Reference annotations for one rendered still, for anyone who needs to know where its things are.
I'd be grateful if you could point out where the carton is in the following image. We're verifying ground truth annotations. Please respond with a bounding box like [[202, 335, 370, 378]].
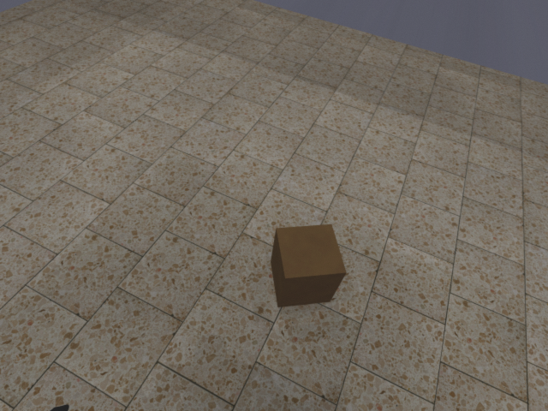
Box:
[[271, 224, 347, 307]]

